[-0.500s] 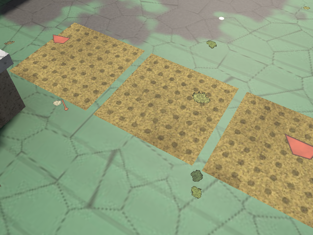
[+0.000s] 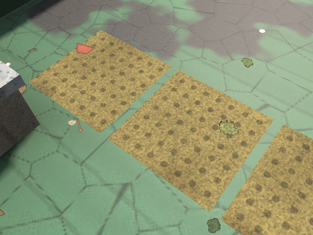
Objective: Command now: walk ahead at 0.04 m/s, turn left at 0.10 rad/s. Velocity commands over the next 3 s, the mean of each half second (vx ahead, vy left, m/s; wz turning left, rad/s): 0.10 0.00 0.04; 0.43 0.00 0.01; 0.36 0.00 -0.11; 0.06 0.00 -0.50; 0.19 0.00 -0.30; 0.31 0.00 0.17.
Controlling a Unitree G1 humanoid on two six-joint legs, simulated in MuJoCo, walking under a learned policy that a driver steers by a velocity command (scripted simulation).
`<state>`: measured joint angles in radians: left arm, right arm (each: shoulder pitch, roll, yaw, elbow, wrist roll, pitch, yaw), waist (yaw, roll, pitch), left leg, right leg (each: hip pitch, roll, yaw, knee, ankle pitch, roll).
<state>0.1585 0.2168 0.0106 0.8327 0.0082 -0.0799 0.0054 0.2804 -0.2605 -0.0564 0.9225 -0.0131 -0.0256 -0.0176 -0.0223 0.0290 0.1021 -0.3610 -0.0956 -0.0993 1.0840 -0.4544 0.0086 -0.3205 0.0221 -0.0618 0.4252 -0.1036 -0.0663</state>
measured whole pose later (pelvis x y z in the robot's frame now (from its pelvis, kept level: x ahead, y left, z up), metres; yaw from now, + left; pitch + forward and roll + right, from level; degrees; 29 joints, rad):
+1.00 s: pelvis +0.21 -0.05 +0.01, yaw -1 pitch +1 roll +0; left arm 0.40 0.18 0.04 0.99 0.01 -0.09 0.00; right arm 0.21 -0.24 -0.06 0.97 -0.04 -0.05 0.04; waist 0.01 0.04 0.01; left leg -0.58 0.08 0.03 1.01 -0.18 0.06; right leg -0.04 0.06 -0.08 0.25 -0.22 -0.08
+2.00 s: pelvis +0.47 -0.06 +0.00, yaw -23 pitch +1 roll +1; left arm 0.20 0.25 0.08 0.82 0.01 0.03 0.01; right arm 0.16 -0.26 -0.07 0.85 -0.03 0.03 -0.02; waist 0.00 0.03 0.07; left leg -0.49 0.03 0.01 1.07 -0.41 -0.04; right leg -0.26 0.06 0.00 0.44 -0.19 -0.09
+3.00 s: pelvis +0.67 -0.19 +0.01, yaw -22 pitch +0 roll +1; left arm 0.22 0.21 0.03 0.85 0.02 -0.07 0.02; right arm 0.25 -0.26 -0.08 0.89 -0.02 0.01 0.01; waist -0.02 0.04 0.08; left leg -0.54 0.02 0.01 1.10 -0.33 0.02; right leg -0.22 -0.02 -0.18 0.39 -0.18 -0.07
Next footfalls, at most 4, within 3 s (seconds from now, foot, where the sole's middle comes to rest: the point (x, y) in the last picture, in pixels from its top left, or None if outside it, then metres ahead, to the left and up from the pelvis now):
0.32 left None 0.02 0.11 -0.78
0.76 right None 0.19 -0.13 -0.78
1.26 left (160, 212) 0.52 0.04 -0.78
1.80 right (204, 215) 0.50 -0.14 -0.78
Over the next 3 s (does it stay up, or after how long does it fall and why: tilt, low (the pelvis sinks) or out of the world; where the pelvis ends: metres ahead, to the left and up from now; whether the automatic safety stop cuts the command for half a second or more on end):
stays up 0.67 -0.19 0.01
